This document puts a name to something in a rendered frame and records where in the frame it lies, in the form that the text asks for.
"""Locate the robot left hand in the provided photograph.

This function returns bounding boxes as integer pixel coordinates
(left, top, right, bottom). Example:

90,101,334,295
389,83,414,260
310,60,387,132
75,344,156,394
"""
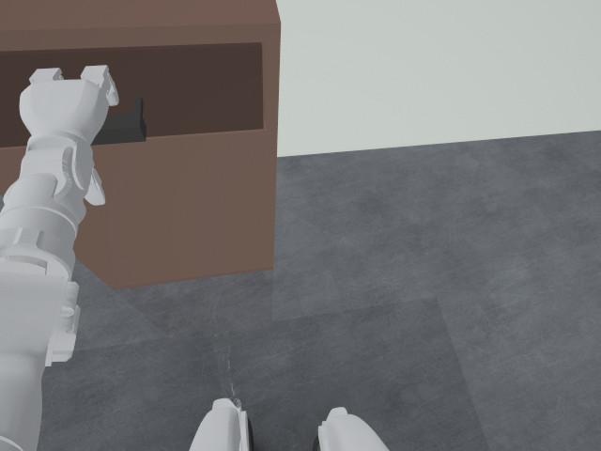
20,65,119,206

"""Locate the cabinet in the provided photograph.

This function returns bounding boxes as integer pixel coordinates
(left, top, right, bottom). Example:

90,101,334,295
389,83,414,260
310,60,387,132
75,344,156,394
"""
0,0,281,289

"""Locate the drawer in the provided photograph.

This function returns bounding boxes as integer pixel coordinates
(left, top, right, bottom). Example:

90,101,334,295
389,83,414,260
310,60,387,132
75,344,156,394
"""
0,42,264,148

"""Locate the robot left upper arm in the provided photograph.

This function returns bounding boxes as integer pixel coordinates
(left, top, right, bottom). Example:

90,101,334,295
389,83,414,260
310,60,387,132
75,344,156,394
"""
0,272,81,451

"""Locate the robot left forearm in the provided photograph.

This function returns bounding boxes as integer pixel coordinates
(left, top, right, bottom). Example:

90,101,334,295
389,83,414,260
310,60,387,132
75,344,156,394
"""
0,130,93,282

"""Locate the robot left shin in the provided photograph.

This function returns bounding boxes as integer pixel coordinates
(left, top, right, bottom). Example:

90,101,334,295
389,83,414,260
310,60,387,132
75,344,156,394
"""
204,398,238,418

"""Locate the handle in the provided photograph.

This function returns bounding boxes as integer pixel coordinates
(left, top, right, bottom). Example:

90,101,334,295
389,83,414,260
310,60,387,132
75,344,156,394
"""
90,97,146,146

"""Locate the robot left thigh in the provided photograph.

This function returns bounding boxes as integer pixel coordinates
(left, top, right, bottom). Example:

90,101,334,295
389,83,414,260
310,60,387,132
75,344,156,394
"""
189,407,249,451

